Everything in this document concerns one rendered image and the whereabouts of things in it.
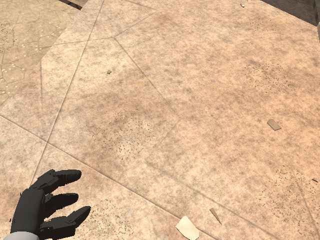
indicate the robot left hand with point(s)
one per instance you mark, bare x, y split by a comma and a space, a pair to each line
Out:
37, 203

